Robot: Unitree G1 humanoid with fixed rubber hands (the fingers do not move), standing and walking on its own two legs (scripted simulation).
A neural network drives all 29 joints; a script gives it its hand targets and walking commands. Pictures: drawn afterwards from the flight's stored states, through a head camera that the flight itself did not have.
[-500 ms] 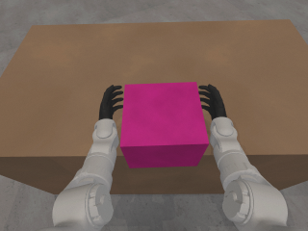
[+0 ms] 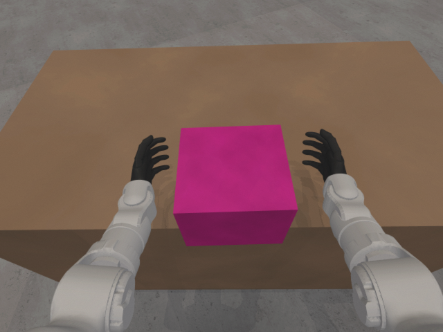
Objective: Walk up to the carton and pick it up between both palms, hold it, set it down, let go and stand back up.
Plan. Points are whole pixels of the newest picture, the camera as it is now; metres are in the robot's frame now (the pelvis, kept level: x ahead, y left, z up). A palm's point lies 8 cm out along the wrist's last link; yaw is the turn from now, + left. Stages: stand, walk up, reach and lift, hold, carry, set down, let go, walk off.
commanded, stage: set down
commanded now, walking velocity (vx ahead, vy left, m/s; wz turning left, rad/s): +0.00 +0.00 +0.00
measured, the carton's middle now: (232, 186) +0.42 +0.02 -0.02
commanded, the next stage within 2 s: let go in 1.70 s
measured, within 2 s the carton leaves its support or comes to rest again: neither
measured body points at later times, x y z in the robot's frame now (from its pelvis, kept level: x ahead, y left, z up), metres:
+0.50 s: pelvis -0.03 +0.00 +0.01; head +0.02 +0.00 +0.45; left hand +0.42 +0.18 +0.12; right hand +0.44 -0.18 +0.13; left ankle -0.02 +0.13 -0.74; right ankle -0.01 -0.11 -0.74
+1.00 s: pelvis -0.03 -0.01 +0.01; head -0.01 -0.01 +0.46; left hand +0.37 +0.19 +0.10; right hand +0.40 -0.20 +0.11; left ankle -0.02 +0.13 -0.74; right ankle -0.01 -0.11 -0.74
